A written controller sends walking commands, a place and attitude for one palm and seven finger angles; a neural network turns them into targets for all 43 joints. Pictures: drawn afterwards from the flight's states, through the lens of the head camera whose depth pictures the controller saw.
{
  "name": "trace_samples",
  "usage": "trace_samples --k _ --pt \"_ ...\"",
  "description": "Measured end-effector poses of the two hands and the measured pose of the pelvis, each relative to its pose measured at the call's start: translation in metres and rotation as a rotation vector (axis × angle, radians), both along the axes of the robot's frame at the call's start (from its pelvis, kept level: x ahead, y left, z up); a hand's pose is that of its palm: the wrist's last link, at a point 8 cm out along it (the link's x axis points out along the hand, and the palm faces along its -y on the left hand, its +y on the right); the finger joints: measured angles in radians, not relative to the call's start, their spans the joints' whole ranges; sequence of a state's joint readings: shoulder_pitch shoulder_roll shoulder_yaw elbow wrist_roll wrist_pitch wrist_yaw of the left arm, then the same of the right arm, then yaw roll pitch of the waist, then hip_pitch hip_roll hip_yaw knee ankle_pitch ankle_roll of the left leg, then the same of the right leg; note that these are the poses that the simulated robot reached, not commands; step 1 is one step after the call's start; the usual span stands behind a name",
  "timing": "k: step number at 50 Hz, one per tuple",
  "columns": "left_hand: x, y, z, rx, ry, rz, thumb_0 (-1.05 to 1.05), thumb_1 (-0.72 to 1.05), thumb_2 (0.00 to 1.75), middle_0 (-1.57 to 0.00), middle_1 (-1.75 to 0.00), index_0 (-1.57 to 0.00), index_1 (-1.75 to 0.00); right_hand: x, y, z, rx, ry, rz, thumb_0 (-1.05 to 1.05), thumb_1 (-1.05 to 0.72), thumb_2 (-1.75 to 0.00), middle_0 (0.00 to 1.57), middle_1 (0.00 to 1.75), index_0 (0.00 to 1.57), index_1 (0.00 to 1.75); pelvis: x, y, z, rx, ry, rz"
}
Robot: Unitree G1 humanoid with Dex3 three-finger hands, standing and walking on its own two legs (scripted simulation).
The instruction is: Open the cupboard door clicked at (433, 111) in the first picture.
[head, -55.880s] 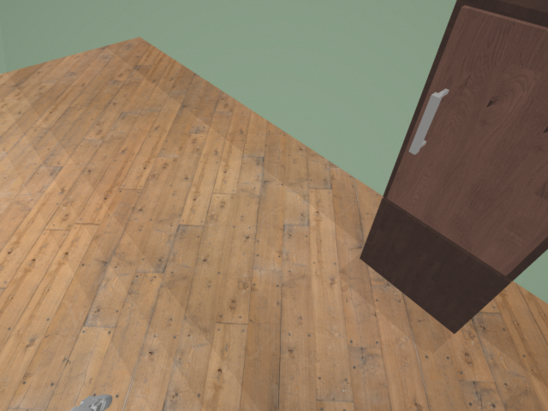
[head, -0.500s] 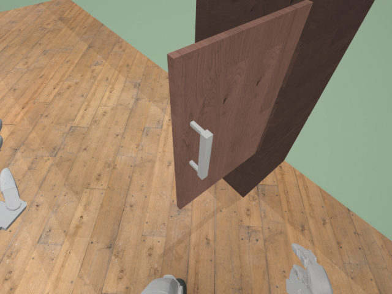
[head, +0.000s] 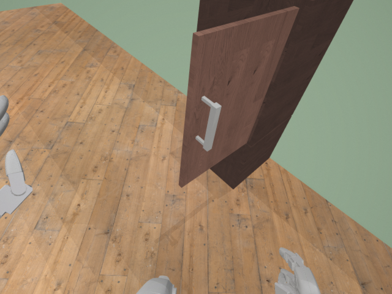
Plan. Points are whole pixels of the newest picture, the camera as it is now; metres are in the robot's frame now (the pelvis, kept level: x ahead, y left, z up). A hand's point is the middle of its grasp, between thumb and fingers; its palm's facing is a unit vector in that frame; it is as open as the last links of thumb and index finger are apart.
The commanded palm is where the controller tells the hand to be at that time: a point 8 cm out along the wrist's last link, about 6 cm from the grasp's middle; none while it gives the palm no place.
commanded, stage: stop stepping back and stand still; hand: left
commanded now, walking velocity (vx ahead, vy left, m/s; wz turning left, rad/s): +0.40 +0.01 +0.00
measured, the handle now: (206, 124) +0.56 +0.06 +0.01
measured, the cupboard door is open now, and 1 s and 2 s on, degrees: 88 88 88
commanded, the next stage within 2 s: let the arm hang, fingers relaxed in 0.74 s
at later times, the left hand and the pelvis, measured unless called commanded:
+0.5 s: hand out of the picture +0.07 +0.31 +0.20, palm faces +0.50 -0.76 -0.41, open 7.4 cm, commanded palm +0.02 +0.33 +0.19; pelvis -0.13 +0.03 +0.01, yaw -2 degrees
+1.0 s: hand out of the picture +0.03 +0.28 -0.01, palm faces +0.17 -0.87 -0.47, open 7.4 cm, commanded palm none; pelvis -0.14 +0.03 +0.00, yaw +3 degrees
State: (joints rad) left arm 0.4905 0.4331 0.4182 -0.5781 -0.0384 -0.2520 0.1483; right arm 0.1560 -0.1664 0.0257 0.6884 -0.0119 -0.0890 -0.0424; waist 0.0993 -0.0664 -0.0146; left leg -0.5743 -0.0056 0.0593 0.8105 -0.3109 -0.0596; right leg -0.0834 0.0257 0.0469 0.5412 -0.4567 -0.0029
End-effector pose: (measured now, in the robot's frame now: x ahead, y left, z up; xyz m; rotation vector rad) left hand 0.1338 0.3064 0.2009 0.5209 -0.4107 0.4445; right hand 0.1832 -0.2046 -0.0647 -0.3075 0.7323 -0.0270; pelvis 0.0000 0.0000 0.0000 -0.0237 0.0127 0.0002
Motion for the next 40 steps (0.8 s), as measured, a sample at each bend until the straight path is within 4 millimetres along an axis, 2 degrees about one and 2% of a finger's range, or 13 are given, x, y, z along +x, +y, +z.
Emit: trace_samples --k 2,4,8,10,13,17,20,22,26,29,32,35,40 --pt "0.006 0.01 -0.002 -0.03 -0.014 -0.014 0.01 0.89 0.9 -0.21 -0.3 -0.22 -0.3 -0.02 -0.002 0.003 -0.016 -0.013 -0.051 0.01 -0.9 -0.9 0.2 0.3 0.2 0.3 -0.006 0.008 0.0 -0.019 -0.015 -0.014" --pt "0.015 0.017 -0.004 -0.052 -0.006 -0.035 0.01 0.89 0.9 -0.21 -0.3 -0.21 -0.3 -0.04 -0.003 0.007 -0.02 -0.042 -0.097 0.01 -0.9 -0.9 0.2 0.3 0.2 0.3 -0.022 0.015 0.0 -0.025 -0.039 -0.013" --pt "0.019 0.017 -0.006 -0.069 0.05 -0.105 0.01 0.89 0.9 -0.21 -0.3 -0.21 -0.3 -0.09 -0.003 0.022 -0.01 -0.062 -0.157 0.01 -0.9 -0.9 0.2 0.3 0.2 0.3 -0.052 0.021 0.012 -0.031 -0.069 -0.026" --pt "0.006 0.009 -0.004 -0.057 0.093 -0.15 0.01 0.89 0.9 -0.21 -0.3 -0.21 -0.3 -0.115 -0.004 0.031 -0.008 -0.056 -0.19 0.01 -0.9 -0.9 0.2 0.3 0.2 0.3 -0.062 0.022 0.019 -0.032 -0.066 -0.037" --pt "-0.026 -0.003 0.007 -0.017 0.159 -0.204 0.01 0.89 0.9 -0.21 -0.3 -0.21 -0.3 -0.149 -0.007 0.039 -0.013 -0.032 -0.225 0.01 -0.9 -0.9 0.2 0.3 0.2 0.3 -0.076 0.024 0.03 -0.038 -0.046 -0.049" --pt "-0.074 -0.001 0.027 0.104 0.188 -0.176 0.01 0.89 0.9 -0.22 -0.3 -0.22 -0.3 -0.178 -0.013 0.028 -0.03 0.011 -0.228 0.01 -0.9 -0.9 0.2 0.3 0.2 0.3 -0.098 0.026 0.029 -0.03 -0.019 -0.023" --pt "-0.104 0.009 0.028 0.193 0.136 -0.103 0.01 0.89 0.9 -0.22 -0.3 -0.22 -0.3 -0.189 -0.019 -0.002 -0.042 0.034 -0.198 0.01 -0.9 -0.9 0.2 0.3 0.2 0.3 -0.123 0.028 0.005 0.032 0.004 -0.056" --pt "-0.112 0.021 0.026 0.146 0.092 -0.057 0.01 0.89 0.9 -0.22 -0.3 -0.22 -0.3 -0.199 -0.019 -0.013 -0.043 0.086 -0.2 0.01 -0.9 -0.9 0.2 0.3 0.2 0.3 -0.133 0.032 0.003 0.013 -0.004 -0.06" --pt "-0.112 0.043 0.009 -0.032 0.037 0.041 0.01 0.89 0.9 -0.21 -0.3 -0.22 -0.3 -0.21 -0.009 -0.009 -0.023 0.071 -0.226 0.01 -0.9 -0.9 0.2 0.3 0.2 0.3 -0.134 0.036 0.009 0.036 -0.006 -0.026" --pt "-0.108 0.043 -0.013 -0.128 0.075 0.046 0.01 0.89 0.9 -0.21 -0.3 -0.21 -0.3 -0.208 0.0 -0.007 -0.037 0.025 -0.225 0.01 -0.9 -0.9 0.2 0.3 0.2 0.3 -0.133 0.047 0.008 0.037 -0.007 -0.007" --pt "-0.105 0.039 -0.024 -0.126 0.106 -0.013 0.01 0.89 0.9 -0.21 -0.3 -0.21 -0.3 -0.202 0.011 -0.01 -0.042 -0.011 -0.22 0.01 -0.9 -0.9 0.2 0.3 0.2 0.3 -0.138 0.058 0.0 0.045 -0.017 -0.004" --pt "-0.102 0.036 -0.015 -0.036 0.124 -0.063 0.01 0.89 0.9 -0.21 -0.3 -0.21 -0.3 -0.199 0.026 -0.006 0.002 -0.027 -0.209 0.01 -0.9 -0.9 0.2 0.3 0.2 0.3 -0.145 0.054 0.001 0.061 -0.036 -0.024" --pt "-0.106 0.02 0.022 0.131 0.09 -0.082 0.01 0.89 0.9 -0.21 -0.3 -0.21 -0.3 -0.197 0.039 -0.011 0.102 -0.024 -0.156 0.01 -0.9 -0.9 0.2 0.3 0.2 0.3 -0.148 0.041 0.004 0.039 -0.041 -0.02"
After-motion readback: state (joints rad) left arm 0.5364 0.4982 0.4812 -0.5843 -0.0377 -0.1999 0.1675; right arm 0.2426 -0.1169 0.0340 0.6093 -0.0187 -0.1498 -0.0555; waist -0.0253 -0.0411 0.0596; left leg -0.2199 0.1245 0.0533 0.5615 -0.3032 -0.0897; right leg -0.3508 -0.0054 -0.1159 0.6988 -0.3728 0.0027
